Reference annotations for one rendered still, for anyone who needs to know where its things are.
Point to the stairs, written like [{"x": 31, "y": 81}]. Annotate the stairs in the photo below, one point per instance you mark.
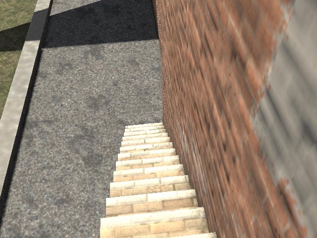
[{"x": 150, "y": 196}]

